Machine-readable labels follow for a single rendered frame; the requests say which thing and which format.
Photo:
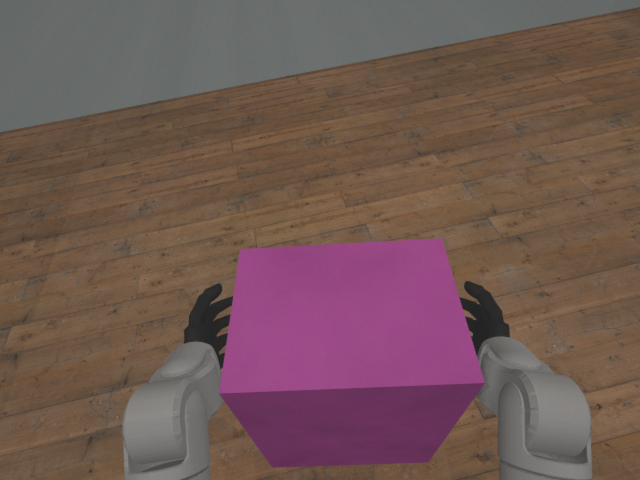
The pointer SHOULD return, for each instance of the left robot hand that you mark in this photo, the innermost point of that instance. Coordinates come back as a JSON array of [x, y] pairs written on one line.
[[201, 328]]

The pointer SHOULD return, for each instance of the left robot forearm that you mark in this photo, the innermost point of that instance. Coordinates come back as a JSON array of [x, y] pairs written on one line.
[[165, 422]]

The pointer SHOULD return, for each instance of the right robot forearm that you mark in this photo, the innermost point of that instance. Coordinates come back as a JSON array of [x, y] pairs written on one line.
[[544, 420]]

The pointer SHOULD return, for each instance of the right robot hand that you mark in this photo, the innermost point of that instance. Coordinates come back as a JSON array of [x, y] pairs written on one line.
[[489, 316]]

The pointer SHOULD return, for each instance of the carton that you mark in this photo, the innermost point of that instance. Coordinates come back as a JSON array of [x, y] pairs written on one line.
[[348, 354]]

